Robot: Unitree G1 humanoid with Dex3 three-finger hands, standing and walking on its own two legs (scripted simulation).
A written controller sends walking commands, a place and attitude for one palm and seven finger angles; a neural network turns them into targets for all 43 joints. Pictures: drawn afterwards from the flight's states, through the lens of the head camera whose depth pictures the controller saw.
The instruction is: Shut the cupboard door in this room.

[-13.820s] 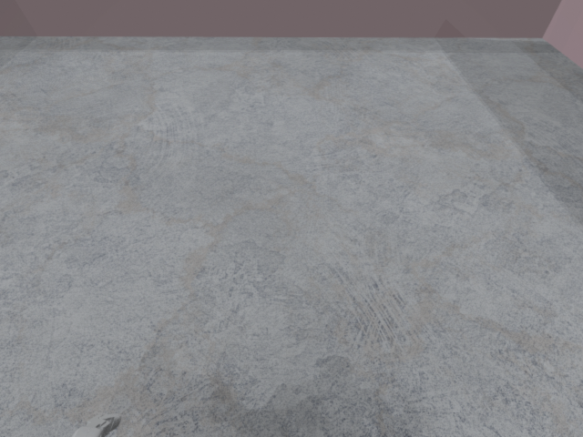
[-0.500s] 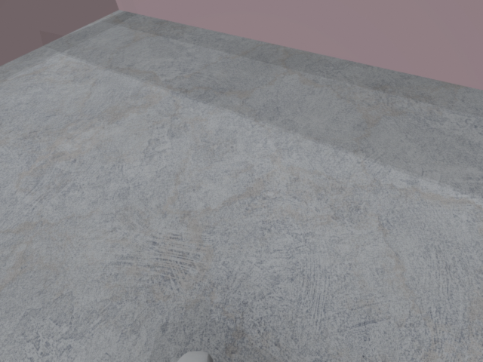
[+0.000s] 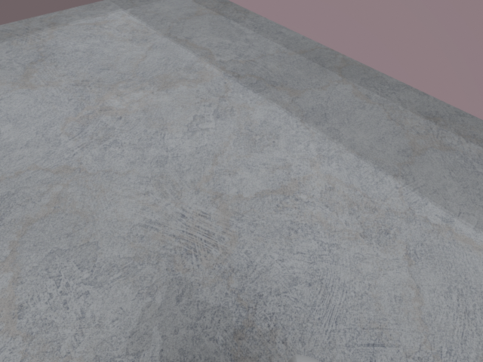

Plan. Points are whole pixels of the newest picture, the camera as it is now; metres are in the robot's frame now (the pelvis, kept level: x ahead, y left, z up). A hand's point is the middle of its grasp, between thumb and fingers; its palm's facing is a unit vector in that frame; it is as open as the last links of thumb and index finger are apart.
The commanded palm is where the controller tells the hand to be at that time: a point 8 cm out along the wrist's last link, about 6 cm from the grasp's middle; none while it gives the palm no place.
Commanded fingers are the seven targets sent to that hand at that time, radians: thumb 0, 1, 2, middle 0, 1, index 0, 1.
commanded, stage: turn or walk to find it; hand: left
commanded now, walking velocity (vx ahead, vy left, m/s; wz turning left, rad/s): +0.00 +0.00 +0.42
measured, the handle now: out of the picture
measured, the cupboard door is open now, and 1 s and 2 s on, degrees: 89 89 89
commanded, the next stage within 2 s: stand and wait in 2.00 s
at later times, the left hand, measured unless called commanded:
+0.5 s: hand out of the picture +0.03 +0.14 -0.15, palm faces +0.23 -0.94 -0.27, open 7.3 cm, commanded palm none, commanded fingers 0.00 0.90 0.90 -0.20 -0.30 -0.20 -0.30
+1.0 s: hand out of the picture -0.09 +0.22 -0.18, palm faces +0.46 -0.86 -0.23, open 7.3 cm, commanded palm none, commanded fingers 0.00 0.90 0.90 -0.20 -0.30 -0.20 -0.30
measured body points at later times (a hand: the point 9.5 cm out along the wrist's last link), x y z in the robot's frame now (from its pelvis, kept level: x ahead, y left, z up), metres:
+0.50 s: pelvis -0.02 -0.06 +0.00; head +0.01 -0.09 +0.44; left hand +0.01 +0.19 -0.13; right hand +0.05 -0.31 -0.17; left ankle -0.08 +0.10 -0.65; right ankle -0.01 -0.15 -0.74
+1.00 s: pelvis -0.05 +0.00 +0.00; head -0.04 +0.04 +0.45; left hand -0.12 +0.26 -0.16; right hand +0.14 -0.18 -0.13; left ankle -0.09 +0.08 -0.74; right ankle +0.00 -0.16 -0.66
